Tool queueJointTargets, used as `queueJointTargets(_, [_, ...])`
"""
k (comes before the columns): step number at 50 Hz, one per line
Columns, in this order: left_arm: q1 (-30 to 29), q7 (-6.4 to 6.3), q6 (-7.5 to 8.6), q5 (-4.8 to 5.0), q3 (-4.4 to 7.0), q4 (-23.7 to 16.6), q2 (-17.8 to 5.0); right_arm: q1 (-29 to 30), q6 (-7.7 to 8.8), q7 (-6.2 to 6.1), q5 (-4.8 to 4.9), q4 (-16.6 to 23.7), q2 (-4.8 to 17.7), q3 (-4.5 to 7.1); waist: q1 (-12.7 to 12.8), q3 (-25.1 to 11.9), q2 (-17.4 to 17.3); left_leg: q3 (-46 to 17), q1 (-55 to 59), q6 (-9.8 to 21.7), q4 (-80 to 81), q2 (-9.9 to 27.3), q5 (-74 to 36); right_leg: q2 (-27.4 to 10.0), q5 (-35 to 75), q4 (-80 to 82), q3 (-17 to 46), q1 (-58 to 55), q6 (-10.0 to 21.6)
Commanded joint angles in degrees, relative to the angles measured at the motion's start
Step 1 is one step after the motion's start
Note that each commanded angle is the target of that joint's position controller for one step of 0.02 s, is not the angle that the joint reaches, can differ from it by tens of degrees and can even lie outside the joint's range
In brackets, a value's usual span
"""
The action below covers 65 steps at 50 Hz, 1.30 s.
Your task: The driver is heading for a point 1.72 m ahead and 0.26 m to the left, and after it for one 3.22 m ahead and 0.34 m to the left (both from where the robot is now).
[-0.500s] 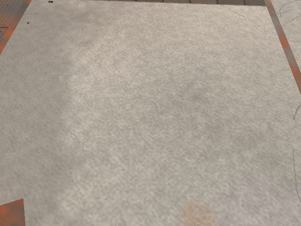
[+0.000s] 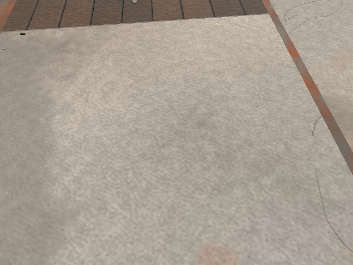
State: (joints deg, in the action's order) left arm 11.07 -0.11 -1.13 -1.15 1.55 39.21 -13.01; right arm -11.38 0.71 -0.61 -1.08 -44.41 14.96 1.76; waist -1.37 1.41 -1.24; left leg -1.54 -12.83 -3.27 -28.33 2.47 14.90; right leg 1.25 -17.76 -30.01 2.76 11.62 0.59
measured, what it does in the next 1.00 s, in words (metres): walks ahead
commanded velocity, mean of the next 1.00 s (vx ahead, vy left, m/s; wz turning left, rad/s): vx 0.16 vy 0.00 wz -0.02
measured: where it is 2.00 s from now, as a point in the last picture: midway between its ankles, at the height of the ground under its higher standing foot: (178, 204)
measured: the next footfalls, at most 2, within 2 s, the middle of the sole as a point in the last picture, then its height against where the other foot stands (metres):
right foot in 1.18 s outside the picture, level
left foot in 1.72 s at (146, 210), level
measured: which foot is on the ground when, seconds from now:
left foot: down 0.00-1.00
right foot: down 0.00-0.70, up 0.72-1.00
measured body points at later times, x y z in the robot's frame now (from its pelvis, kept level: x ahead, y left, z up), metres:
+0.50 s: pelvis +0.01 -0.01 +0.00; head +0.01 -0.01 +0.45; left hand +0.11 +0.25 -0.12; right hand +0.08 -0.28 -0.13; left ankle +0.00 +0.15 -0.74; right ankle -0.02 -0.12 -0.74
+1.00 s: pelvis +0.14 +0.05 +0.01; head +0.17 +0.07 +0.46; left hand +0.34 +0.29 -0.10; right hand +0.08 -0.20 -0.12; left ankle +0.03 +0.13 -0.74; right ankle +0.29 -0.12 -0.68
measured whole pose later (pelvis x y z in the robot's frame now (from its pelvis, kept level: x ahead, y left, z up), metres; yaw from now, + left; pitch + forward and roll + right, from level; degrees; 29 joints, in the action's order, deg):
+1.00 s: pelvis +0.14 +0.05 +0.01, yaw +0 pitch +1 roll -1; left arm 6.1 1.2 3.8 1.3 3.5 43.5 -15.9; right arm -26.0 4.7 -0.1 -0.1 -57.7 11.9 0.7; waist -4.7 1.1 2.4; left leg 1.4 4.0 3.1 -10.4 -1.8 15.4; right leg -4.8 -2.7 -43.8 -0.1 36.2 0.0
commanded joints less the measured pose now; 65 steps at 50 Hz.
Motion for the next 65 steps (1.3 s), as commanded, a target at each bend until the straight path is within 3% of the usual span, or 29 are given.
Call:
queueJointTargets(1, [-0.5, -0.33, 1.36, 0.10, 1.76, -3.3, -7.4, 1.1, 0.67, -0.52, 0.21, 2.7, 6.2, 1.65, 0.6, -1.2, 6.0, -0.2, 1.1, 0.3, 1.7, 0.7, -7.3, -6.1, 10.1, 7.6, 6.9, 1.5, 2.6])
queueJointTargets(10, [0.0, -0.35, 1.61, 0.34, 1.54, -1.8, -6.7, -0.2, 0.48, -1.17, 0.53, -1.4, 6.7, 1.81, 0.6, -1.8, 2.5, -0.4, 2.6, -0.5, 2.3, 1.1, -9.5, -4.8, 13.6, 6.9, 5.7, 0.4, 2.7])
queueJointTargets(23, [2.0, -0.69, 1.70, 0.64, 1.69, 3.3, -6.4, -1.4, -0.13, -2.01, 0.88, -7.2, 6.9, 1.83, 0.6, -1.2, 1.9, -0.2, 3.6, -0.1, 2.5, 1.0, -10.7, -3.2, 14.7, 6.5, 3.3, 0.4, 1.9])
queueJointTargets(25, [3.6, -1.06, 1.31, 1.07, 2.14, 4.7, -7.5, -2.2, -0.33, -2.09, 1.21, -8.4, 6.0, 1.74, 1.0, -1.4, 3.7, 3.0, 1.8, 0.4, -0.2, -1.8, 1.8, -2.7, -2.1, 8.3, 3.9, 0.4, 3.1])
queueJointTargets(26, [4.4, -1.20, 1.06, 1.39, 2.68, 4.9, -9.1, -1.4, -0.17, -2.06, 1.50, -8.2, 5.7, 1.71, 1.8, 0.6, 5.8, 4.9, -2.1, 0.9, -3.7, -3.3, 8.4, -4.3, -15.3, 10.7, 7.0, 1.4, 4.9])
queueJointTargets(28, [7.1, -1.30, 1.41, 1.83, 3.38, 5.4, -11.8, 2.3, 1.25, -1.64, 2.05, -6.1, 4.6, 1.40, 3.7, 5.8, 11.7, 5.0, -11.2, 2.6, -12.1, -3.4, 12.0, -12.7, -31.0, 18.4, 20.0, 2.6, 10.3])
queueJointTargets(29, [7.7, -1.45, 2.01, 2.07, 3.56, 5.8, -12.3, 3.6, 2.31, -1.19, 2.57, -5.2, 4.7, 1.42, 3.9, 8.1, 12.9, 2.5, -13.8, 4.1, -15.5, -1.6, 12.5, -16.0, -31.3, 20.7, 25.2, 3.8, 12.5])
queueJointTargets(31, [6.3, -1.48, 3.15, 2.19, 3.35, 5.6, -11.3, 3.0, 4.14, 0.05, 3.35, -5.0, 5.0, 1.60, 2.6, 8.6, 12.7, 0.4, -16.9, 7.0, -15.5, 0.9, 15.8, -18.1, -24.3, 20.5, 25.9, 0.8, 13.2])
queueJointTargets(33, [1.0, -1.27, 3.03, 3.14, 3.23, 4.4, -11.0, -3.3, 5.39, 1.15, 3.28, -8.0, 4.8, 1.79, -1.6, 5.4, 9.5, 3.2, -3.0, 8.5, -2.3, -0.4, 6.3, -13.7, -15.1, 17.0, 16.8, 5.0, 9.7])
queueJointTargets(34, [-0.4, -1.18, 2.86, 2.99, 3.01, 4.0, -10.2, -9.3, 5.48, 1.36, 2.66, -11.4, 5.1, 2.37, -4.0, 2.7, 7.5, 4.9, 8.2, 7.5, 1.3, -3.0, -1.8, -9.8, -10.6, 12.3, 11.5, 9.5, 7.6])
queueJointTargets(35, [-1.4, -1.08, 3.10, 2.29, 2.15, 3.3, -7.2, -15.1, 5.42, 1.40, 1.98, -13.5, 6.7, 3.07, -5.8, 0.5, 1.9, -1.8, 16.1, 7.7, 4.0, 0.7, -0.4, -5.4, -5.5, 1.3, 5.4, 14.7, 4.8])
queueJointTargets(36, [-2.3, -1.27, 3.83, 1.86, 1.30, 0.9, -4.1, -20.9, 5.63, 1.48, 1.97, -13.9, 13.6, 4.57, -6.7, -1.3, -14.7, -25.9, 22.0, 13.9, 14.7, 14.2, 10.0, 2.2, -8.1, -18.9, -3.2, 24.8, 0.1])
queueJointTargets(37, [-1.6, -1.53, 4.80, 3.17, 2.20, 0.4, -6.9, -19.4, 6.17, 2.04, 1.06, -13.0, 12.4, 3.71, -5.5, 0.2, -13.7, -39.6, 20.3, 19.2, 19.5, 20.1, 15.3, 2.0, -15.9, -30.4, 2.2, 31.2, 0.3])
queueJointTargets(38, [0.4, -1.14, 5.58, 4.15, 2.55, 1.3, -8.2, -14.5, 6.58, 1.91, 1.36, -11.5, 9.4, 2.78, -2.9, 4.4, -8.2, -35.1, 18.7, 18.7, 19.1, 19.4, 16.4, -1.6, -11.2, -35.2, 4.7, 35.0, 1.6])
queueJointTargets(39, [1.2, -0.67, 6.12, 4.03, 2.58, 2.4, -8.3, -11.7, 6.59, 1.77, 1.53, -10.4, 7.6, 2.31, -1.9, 5.4, -5.8, -28.4, 18.2, 16.6, 19.0, 16.5, 14.3, -3.8, -5.2, -35.6, 3.6, 35.8, 2.5])
queueJointTargets(42, [-1.3, 0.33, 6.52, 2.36, 3.14, 2.6, -7.9, -11.5, 5.79, 1.77, 1.17, -10.3, 4.8, 1.01, -1.5, 3.8, -5.0, -14.9, 17.9, 12.5, 19.7, 11.1, -5.0, -7.0, 5.4, -30.3, 0.5, 33.2, 2.5])
queueJointTargets(45, [-4.1, 1.12, 5.82, 2.10, 2.56, 1.7, -5.2, -14.6, 5.03, 1.01, 1.12, -11.2, 5.8, 0.89, -2.0, 2.8, -4.0, -8.3, 17.7, 13.1, 19.7, 9.4, -20.3, -6.6, 9.7, -25.1, -2.6, 32.7, 0.2])
queueJointTargets(48, [-11.0, 1.40, 5.85, 2.35, 1.62, -0.7, -3.4, -14.4, 4.39, 0.04, 0.97, -10.8, 7.1, 0.85, -3.1, 4.7, -3.3, -4.4, 13.1, 12.6, 21.7, 7.9, -21.3, -5.4, 16.1, -13.2, -4.3, 29.3, -1.1])
queueJointTargets(51, [-16.2, 2.06, 6.19, 2.70, 1.26, -2.3, -3.5, -16.8, 4.29, -0.36, 1.33, -11.5, 7.8, 0.91, -4.4, 6.6, -3.9, -3.1, 11.5, 13.0, 23.4, 8.4, -19.3, -3.8, 20.9, -5.0, -5.6, 25.2, -0.8])
queueJointTargets(54, [-19.1, 2.88, 6.70, 2.94, 1.24, -3.7, -4.4, -17.6, 3.97, -0.47, 1.93, -12.1, 8.1, 1.28, -3.5, 7.8, -3.9, -2.7, 15.8, 12.9, 21.8, 11.0, -22.7, -3.5, 20.3, -0.8, -4.5, 24.9, 1.2])
queueJointTargets(57, [-14.6, 3.05, 6.97, 2.64, 2.48, -2.9, -7.6, -15.8, 3.34, -0.60, 1.67, -11.5, 10.1, 2.20, 1.1, 2.2, -5.7, -1.7, 20.8, 11.4, 12.9, 12.3, -45.6, -0.6, 15.4, 0.1, -5.8, 16.5, 4.4])
queueJointTargets(58, [-7.5, 2.67, 6.83, 2.68, 3.55, -0.9, -9.6, -14.8, 2.79, -0.62, 1.37, -11.2, 10.5, 2.40, 5.1, -2.8, -6.4, -0.5, 20.5, 10.6, 4.4, 11.2, -55.1, 1.2, 14.7, 0.3, -7.1, 7.5, 6.0])
queueJointTargets(59, [2.7, 2.01, 6.48, 2.74, 4.73, 2.2, -11.8, -14.0, 2.42, -0.65, 1.02, -10.5, 9.9, 2.13, 9.8, -9.0, -5.8, 0.7, 14.0, 9.0, -7.6, 8.9, -54.6, 0.3, 16.4, 0.3, -6.0, -7.4, 8.0])
queueJointTargets(60, [13.2, 1.15, 5.93, 1.92, 5.62, 4.6, -15.9, -15.0, 2.58, -0.69, -0.26, -8.9, 7.1, 1.07, 11.8, -17.9, 3.1, 2.2, -0.6, 7.7, -26.7, 4.5, -30.9, -12.2, 13.6, -1.7, 9.0, -26.2, 11.5])
queueJointTargets(61, [13.7, 2.02, 6.16, 1.35, 5.27, 5.9, -16.6, -23.7, 3.85, 0.24, 0.92, -9.3, -1.4, -1.06, 5.8, -26.1, 18.3, -3.2, -19.4, 5.3, -44.3, -6.6, 17.1, -24.3, -2.3, 8.3, 38.8, -39.6, 20.9])
queueJointTargets(62, [10.7, 1.97, 6.25, 1.87, 3.93, 5.8, -10.7, -17.1, 5.36, 0.73, 2.73, -8.8, 6.2, 0.67, 7.9, -18.3, 11.3, -7.7, -25.3, 6.4, -49.5, -3.4, 17.0, -21.7, -8.2, 13.9, 39.0, -32.9, 17.8])
queueJointTargets(63, [5.5, 1.81, 6.44, 2.01, 3.29, 5.4, -9.0, -10.8, 6.16, 0.89, 4.12, -6.5, 8.8, 1.55, 6.5, -8.6, 8.4, -5.4, -27.8, 7.1, -48.9, -0.5, 11.3, -19.9, -4.5, 15.5, 29.4, -23.5, 15.4])
queueJointTargets(64, [1.5, 1.98, 6.79, 1.76, 3.04, 5.0, -8.5, -8.0, 6.49, 0.46, 3.76, -5.9, 8.0, 1.45, 4.5, -4.6, 2.2, -4.2, -25.3, 7.0, -46.1, 2.4, 5.9, -17.9, 3.7, 17.2, 22.8, -14.6, 14.3])
queueJointTargets(65, [-0.6, 2.22, 7.14, 1.17, 2.79, 4.9, -7.5, -7.4, 6.26, 0.17, 2.91, -5.9, 7.4, 1.83, 2.6, -2.4, 1.4, -3.8, -23.0, 6.5, -43.2, 4.1, 2.9, -15.6, 9.8, 18.5, 17.5, -8.7, 13.7])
